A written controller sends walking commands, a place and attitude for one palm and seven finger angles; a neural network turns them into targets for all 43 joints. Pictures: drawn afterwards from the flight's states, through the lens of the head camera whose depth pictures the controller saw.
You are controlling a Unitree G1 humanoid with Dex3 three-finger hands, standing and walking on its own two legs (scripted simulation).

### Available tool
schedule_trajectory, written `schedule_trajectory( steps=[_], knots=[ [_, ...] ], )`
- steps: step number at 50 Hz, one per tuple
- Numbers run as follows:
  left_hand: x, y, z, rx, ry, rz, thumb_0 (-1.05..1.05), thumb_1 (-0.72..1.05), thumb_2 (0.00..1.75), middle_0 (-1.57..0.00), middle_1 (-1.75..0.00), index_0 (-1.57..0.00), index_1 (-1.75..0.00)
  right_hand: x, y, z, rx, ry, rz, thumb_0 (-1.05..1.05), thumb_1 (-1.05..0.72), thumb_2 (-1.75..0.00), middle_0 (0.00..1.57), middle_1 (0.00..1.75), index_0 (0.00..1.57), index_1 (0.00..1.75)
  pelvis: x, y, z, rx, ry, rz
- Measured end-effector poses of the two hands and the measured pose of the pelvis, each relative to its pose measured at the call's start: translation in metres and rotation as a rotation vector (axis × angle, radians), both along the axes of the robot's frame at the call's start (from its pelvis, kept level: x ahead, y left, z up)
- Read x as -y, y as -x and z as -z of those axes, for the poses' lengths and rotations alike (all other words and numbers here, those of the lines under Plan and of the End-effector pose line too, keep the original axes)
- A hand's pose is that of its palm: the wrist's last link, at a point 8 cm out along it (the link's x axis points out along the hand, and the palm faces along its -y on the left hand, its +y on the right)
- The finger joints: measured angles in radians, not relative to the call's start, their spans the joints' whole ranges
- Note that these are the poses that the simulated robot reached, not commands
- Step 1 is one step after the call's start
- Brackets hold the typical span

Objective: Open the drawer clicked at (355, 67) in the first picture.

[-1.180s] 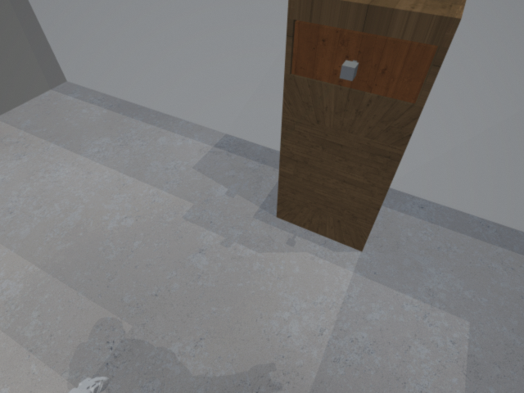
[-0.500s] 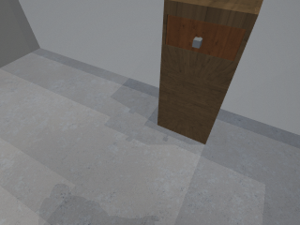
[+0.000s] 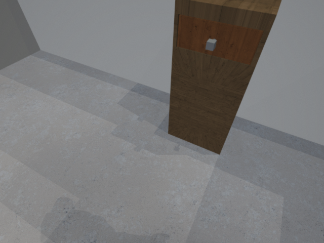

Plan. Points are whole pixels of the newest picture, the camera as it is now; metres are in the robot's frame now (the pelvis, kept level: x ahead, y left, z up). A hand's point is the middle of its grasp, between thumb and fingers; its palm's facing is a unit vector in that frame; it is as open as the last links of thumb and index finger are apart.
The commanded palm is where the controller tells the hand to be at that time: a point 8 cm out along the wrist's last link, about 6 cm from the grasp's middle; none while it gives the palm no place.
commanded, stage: look at it before walking up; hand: left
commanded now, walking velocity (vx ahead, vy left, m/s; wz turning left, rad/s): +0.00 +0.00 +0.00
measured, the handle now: (212, 43) +0.95 -0.19 +0.06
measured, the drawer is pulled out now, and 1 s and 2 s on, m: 0.00 0.00 0.00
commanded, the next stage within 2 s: turn to face it in 0.26 s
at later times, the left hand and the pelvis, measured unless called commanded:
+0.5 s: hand out of the picture +0.08 +0.25 -0.16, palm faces -0.04 -0.94 -0.34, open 7.4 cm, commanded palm none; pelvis +0.01 +0.00 +0.00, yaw -2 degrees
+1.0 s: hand out of the picture +0.05 +0.15 -0.16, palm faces -0.19 -0.95 -0.26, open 7.4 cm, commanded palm none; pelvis -0.02 -0.03 +0.00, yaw -15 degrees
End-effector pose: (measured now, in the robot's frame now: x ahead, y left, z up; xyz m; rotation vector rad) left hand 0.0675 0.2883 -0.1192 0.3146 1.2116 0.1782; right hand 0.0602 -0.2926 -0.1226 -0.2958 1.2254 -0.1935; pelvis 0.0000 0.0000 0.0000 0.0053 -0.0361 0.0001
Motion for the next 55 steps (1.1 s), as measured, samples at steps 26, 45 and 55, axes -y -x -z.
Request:
schedule_trajectory(
  steps=[26, 45, 55],
  knots=[
    [0.0, -0.007, 0.003, -0.028, -0.011, 0.007, 0.0, 0.91, 0.9, -0.21, -0.3, -0.2, -0.3, -0.006, -0.014, 0.003, 0.038, -0.005, 0.028, 0.01, -0.91, -0.9, 0.2, 0.3, 0.2, 0.3, -0.002, -0.005, 0.003, -0.009, -0.003, 0.047],
    [0.087, 0.014, 0.015, -0.096, 0.051, 0.108, 0.0, 0.91, 0.9, -0.21, -0.3, -0.2, -0.3, -0.003, 0.066, 0.041, -0.019, -0.14, 0.251, 0.01, -0.91, -0.9, 0.2, 0.3, 0.2, 0.3, 0.033, 0.019, 0.014, -0.022, -0.033, 0.223],
    [0.093, 0.002, 0.011, -0.087, 0.08, 0.168, 0.0, 0.91, 0.9, -0.21, -0.3, -0.2, -0.3, 0.001, 0.089, 0.022, -0.006, -0.09, 0.331, 0.01, -0.91, -0.9, 0.2, 0.3, 0.2, 0.3, 0.028, 0.021, 0.003, -0.054, -0.028, 0.291]
  ],
)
